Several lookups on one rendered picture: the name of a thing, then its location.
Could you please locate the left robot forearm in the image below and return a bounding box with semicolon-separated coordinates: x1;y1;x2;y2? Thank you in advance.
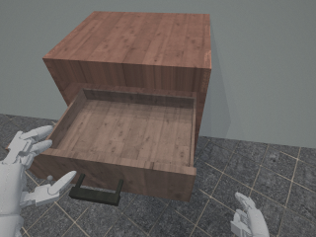
0;214;24;237

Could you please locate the drawer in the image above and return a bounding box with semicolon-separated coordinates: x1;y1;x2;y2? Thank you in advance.
5;88;197;202

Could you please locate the robot left hand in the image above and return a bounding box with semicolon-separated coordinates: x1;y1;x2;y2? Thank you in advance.
0;125;77;215

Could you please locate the cabinet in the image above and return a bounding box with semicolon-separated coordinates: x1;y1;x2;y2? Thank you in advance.
42;11;212;159

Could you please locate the handle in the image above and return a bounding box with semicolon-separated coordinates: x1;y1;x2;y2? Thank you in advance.
69;173;123;206

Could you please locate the robot right hand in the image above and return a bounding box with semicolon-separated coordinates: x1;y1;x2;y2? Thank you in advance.
230;192;270;237

